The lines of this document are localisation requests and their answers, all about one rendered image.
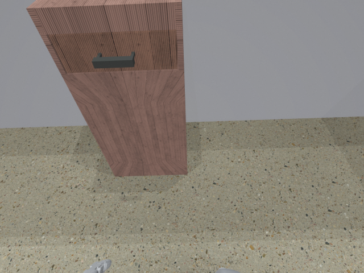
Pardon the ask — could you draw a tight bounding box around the robot left hand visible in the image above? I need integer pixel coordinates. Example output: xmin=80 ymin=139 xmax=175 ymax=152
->
xmin=83 ymin=259 xmax=111 ymax=273

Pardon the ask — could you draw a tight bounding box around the drawer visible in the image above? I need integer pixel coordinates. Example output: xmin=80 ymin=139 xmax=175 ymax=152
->
xmin=49 ymin=30 xmax=177 ymax=73

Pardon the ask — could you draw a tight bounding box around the cabinet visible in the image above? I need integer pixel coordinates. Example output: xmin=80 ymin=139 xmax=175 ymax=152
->
xmin=26 ymin=0 xmax=188 ymax=177

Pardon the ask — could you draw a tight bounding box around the handle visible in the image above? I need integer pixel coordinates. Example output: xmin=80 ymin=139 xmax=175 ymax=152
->
xmin=92 ymin=52 xmax=135 ymax=68

